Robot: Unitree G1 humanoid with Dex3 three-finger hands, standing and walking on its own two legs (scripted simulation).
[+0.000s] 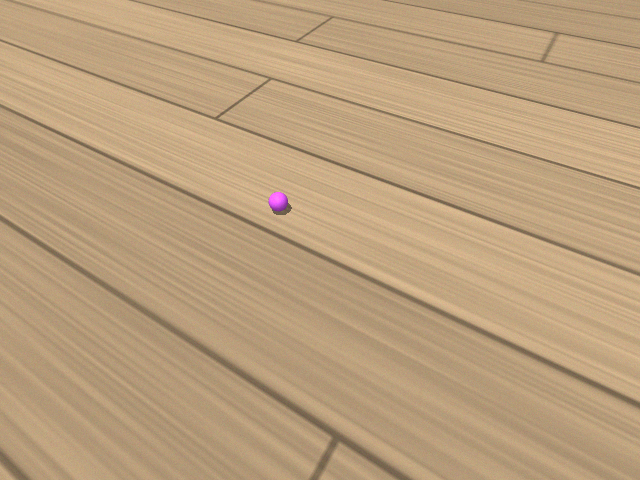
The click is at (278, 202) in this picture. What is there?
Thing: free ball
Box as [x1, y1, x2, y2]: [269, 192, 287, 210]
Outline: 275,192 269,197 269,205 274,210 282,210 287,204 287,199 284,194 280,192
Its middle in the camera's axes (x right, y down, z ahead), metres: -0.17 -0.15 +1.76
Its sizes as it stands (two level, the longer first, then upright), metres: 0.086 0.086 0.086
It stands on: the floor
